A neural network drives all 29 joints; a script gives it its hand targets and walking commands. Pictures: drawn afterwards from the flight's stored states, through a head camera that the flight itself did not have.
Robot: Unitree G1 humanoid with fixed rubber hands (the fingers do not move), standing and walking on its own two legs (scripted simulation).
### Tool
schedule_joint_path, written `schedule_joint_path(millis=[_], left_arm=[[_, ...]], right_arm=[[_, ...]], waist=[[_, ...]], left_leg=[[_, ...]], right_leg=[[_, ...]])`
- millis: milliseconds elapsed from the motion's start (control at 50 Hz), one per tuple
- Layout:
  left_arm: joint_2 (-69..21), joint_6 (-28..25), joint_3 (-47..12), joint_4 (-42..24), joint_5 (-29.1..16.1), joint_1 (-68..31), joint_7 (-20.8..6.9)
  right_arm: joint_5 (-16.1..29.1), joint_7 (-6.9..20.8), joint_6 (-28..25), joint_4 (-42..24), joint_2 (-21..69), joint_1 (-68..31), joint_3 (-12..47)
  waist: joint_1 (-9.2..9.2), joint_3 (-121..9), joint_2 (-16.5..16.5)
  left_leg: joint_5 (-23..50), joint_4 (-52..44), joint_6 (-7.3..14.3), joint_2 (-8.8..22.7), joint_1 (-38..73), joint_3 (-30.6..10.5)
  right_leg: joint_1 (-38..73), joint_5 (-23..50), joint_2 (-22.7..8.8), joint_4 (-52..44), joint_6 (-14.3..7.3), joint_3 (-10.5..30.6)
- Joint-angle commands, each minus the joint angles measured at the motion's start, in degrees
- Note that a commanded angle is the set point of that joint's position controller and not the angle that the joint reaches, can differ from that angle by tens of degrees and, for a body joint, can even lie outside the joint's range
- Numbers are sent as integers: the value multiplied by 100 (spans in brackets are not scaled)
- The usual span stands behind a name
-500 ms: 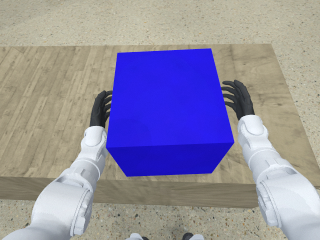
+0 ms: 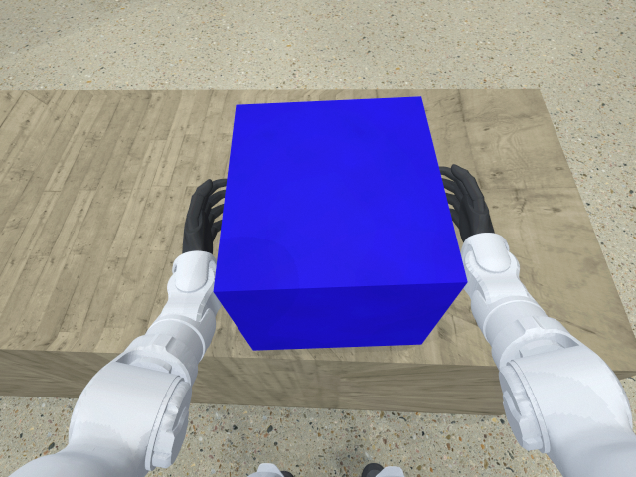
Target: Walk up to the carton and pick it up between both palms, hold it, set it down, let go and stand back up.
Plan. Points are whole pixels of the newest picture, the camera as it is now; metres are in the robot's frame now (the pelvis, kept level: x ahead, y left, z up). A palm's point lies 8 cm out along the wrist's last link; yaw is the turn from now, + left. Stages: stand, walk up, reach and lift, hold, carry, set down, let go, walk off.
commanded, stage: reach and lift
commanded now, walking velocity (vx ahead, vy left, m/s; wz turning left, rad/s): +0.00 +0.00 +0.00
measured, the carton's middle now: (333, 230) +0.47 +0.02 -0.03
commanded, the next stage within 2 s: none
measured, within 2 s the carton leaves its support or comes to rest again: leaves its support in 1.28 s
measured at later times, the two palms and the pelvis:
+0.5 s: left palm (201, 248) +0.40 +0.19 +0.02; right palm (469, 229) +0.45 -0.16 +0.02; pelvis +0.01 +0.00 +0.01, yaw +1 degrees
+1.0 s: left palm (197, 259) +0.38 +0.19 +0.02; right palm (471, 240) +0.43 -0.16 +0.02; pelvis +0.01 +0.00 +0.02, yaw +1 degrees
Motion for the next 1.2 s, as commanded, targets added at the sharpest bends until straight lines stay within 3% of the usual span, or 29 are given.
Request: schedule_joint_path(millis=[0, 60, 80, 100, 160, 220, 260, 320, 380, 400, 420, 460, 480, 540, 680, 700, 720, 740, 780, 800, 840, 900, 920, 940, 1020, 1040, 1060, 1140, 1180], left_arm=[[-1145, -413, 254, -344, 896, -1854, -337], [-1534, -449, 343, -31, 1119, -1645, -462], [-2048, -523, 218, -245, 1212, -2028, -547], [-2193, -524, 338, -2, 1448, -1912, -644], [-3404, -656, 250, 79, 1785, -2275, -1040], [-3513, -841, 264, 163, 1885, -2216, -1143], [-3482, -945, 261, 239, 1984, -2229, -1139], [-3447, -1012, 441, 362, 2162, -1883, -1123], [-3490, -1110, 313, 524, 2109, -1771, -1155], [-3557, -1135, 277, 608, 1986, -1729, -1150], [-3541, -1164, 256, 527, 2086, -2018, -1152], [-3433, -1140, 328, 692, 1976, -1909, -1215], [-3208, -1194, 494, 655, 2090, -1964, -1205], [-3325, -1209, 326, 695, 1997, -1906, -1244], [-3632, -1452, 129, 320, 1978, -1883, -1134], [-3756, -1526, -17, 126, 1879, -1922, -1132], [-3530, -1527, 115, 279, 1984, -1847, -1116], [-3715, -1538, -4, 282, 2009, -2081, -1138], [-3624, -1614, 154, 14, 2038, -2126, -1148], [-3645, -1609, 62, 18, 2010, -2160, -1131], [-3887, -1669, -83, -27, 2000, -1954, -1075], [-3783, -1757, -210, -405, 1983, -2416, -1065], [-3805, -1722, -215, -326, 1979, -2272, -1040], [-3810, -1733, -187, -257, 1973, -2293, -1037], [-3584, -1645, -132, 31, 1813, -2326, -1064], [-3662, -1619, -341, -256, 1776, -2442, -1031], [-3719, -1579, -329, -249, 1794, -2601, -1018], [-3896, -1452, -752, -577, 1496, -2765, -968], [-3830, -1359, -714, -516, 1409, -2830, -979]], right_arm=[[-502, 71, -392, -503, 1265, -2205, -474], [-845, 210, -376, -185, 1697, -1949, -647], [-1050, 269, -499, -377, 2135, -2328, -836], [-1266, 322, -498, -33, 2395, -2067, -750], [-2149, 592, -648, -8, 3650, -2153, -1035], [-2422, 642, -804, 54, 4087, -1932, -964], [-2604, 680, -831, 128, 4154, -1871, -964], [-2661, 728, -913, 394, 4173, -1685, -934], [-2787, 673, -1015, 372, 4161, -1429, -1062], [-2762, 714, -1066, 468, 4152, -1629, -883], [-2744, 704, -1091, 505, 4171, -1667, -954], [-2820, 630, -1071, 400, 4124, -1645, -987], [-2859, 675, -1081, 587, 4247, -1524, -986], [-2792, 656, -1050, 628, 4260, -1472, -910], [-2802, 596, -1451, 302, 4286, -1674, -595], [-2792, 585, -1547, 179, 4329, -1495, -580], [-2775, 558, -1580, 78, 4297, -1648, -548], [-2789, 538, -1619, 9, 4369, -1718, -570], [-2776, 546, -1650, -72, 4397, -1581, -326], [-2814, 540, -1694, -42, 4269, -1567, -506], [-2749, 567, -1904, -260, 4299, -1783, -385], [-2789, 587, -1910, 23, 4332, -1517, -270], [-2785, 619, -1864, 110, 4282, -1413, -355], [-2738, 600, -1886, -63, 4281, -1534, -309], [-2811, 625, -1765, -363, 4145, -1878, -392], [-2869, 626, -1712, -204, 4171, -1731, -392], [-2755, 646, -1674, -352, 4271, -1982, -272], [-2722, 593, -1420, -443, 4290, -1952, -238], [-2597, 615, -1272, -724, 4383, -2112, -59]], waist=[[-101, -3748, -281], [-34, -3435, -285], [-251, -3694, -164], [-114, -3324, -222], [-367, -3306, -408], [-453, -3281, -440], [-354, -3058, -370], [-144, -2871, -211], [-493, -2916, -219], [-231, -2875, -422], [-396, -2876, -301], [-434, -2791, -531], [-300, -2766, -444], [-398, -2668, -519], [-202, -3331, -442], [-448, -3403, -350], [-216, -3336, -482], [-345, -3484, -376], [-188, -3519, -472], [-344, -3600, -558], [-400, -3810, -376], [-308, -3761, -335], [-392, -3779, -314], [-254, -3866, -171], [-300, -3663, -642], [-395, -3860, -416], [-229, -3741, -388], [-403, -3858, -345], [-208, -3867, -336]], left_leg=[[2314, -82, -226, -203, 1629, 174], [2072, -314, -238, -178, 1718, 194], [2283, -238, -280, -207, 1796, 183], [2194, -269, -253, -205, 1706, 206], [1902, -519, -185, -229, 1540, 205], [2101, -569, -194, -247, 1547, 155], [2060, -645, -202, -199, 1520, 167], [2109, -754, -226, -205, 1512, 231], [2541, -725, -294, -142, 1689, 124], [2583, -662, -258, -81, 1526, 126], [2482, -750, -244, -100, 1662, 118], [2221, -774, -179, -81, 1447, 148], [2144, -799, -169, -148, 1387, 262], [1885, -895, -143, -123, 1327, 192], [2868, -678, -244, -154, 1594, 196], [2937, -726, -308, -169, 1682, 108], [2772, -728, -243, -183, 1448, 147], [2872, -737, -263, -165, 1553, 70], [2837, -758, -171, -182, 1470, 150], [2656, -869, -149, -195, 1496, 75], [3199, -829, -268, -135, 1814, -8], [3077, -832, -237, -162, 1773, 42], [2992, -915, -240, -145, 1981, 67], [2925, -906, -232, -158, 1903, 35], [2357, -1037, -90, -149, 1726, 29], [2277, -1170, -108, -208, 1641, 108], [2208, -1109, -81, -181, 1783, 60], [2137, -1108, -141, -160, 1945, -16], [1786, -1156, -82, -235, 1801, 93]], right_leg=[[2204, 1119, 12, -349, 90, -325], [2077, 618, -39, -533, 41, -338], [2066, 918, -19, -444, 95, -432], [2205, 903, -62, -545, 46, -417], [2675, 1355, -137, -587, 114, -484], [3067, 1896, -151, -614, 167, -452], [3010, 1834, -146, -612, 126, -418], [3011, 1716, -134, -713, 113, -448], [3041, 2270, -118, -755, 108, -455], [2966, 2198, -107, -677, 118, -441], [2879, 2032, -116, -769, 111, -433], [3228, 2209, -152, -822, 148, -400], [3257, 2227, -188, -755, 183, -360], [3295, 1920, -216, -825, 194, -391], [3497, 2868, -144, -774, 214, -414], [3484, 3060, -104, -782, 211, -466], [3566, 3017, -128, -752, 246, -420], [3579, 3041, -127, -775, 192, -395], [3783, 3149, -183, -718, 301, -331], [3876, 3084, -180, -840, 303, -398], [3590, 3308, -60, -824, 274, -469], [3689, 3092, -126, -904, 219, -402], [3564, 2908, -87, -995, 241, -439], [3439, 2616, -104, -1014, 221, -439], [3484, 2043, -143, -1098, 207, -396], [3512, 2143, -123, -1175, 210, -462], [3337, 1871, -122, -1111, 171, -449], [3168, 1687, -68, -1166, 107, -465], [3212, 1356, -111, -1186, 135, -391]])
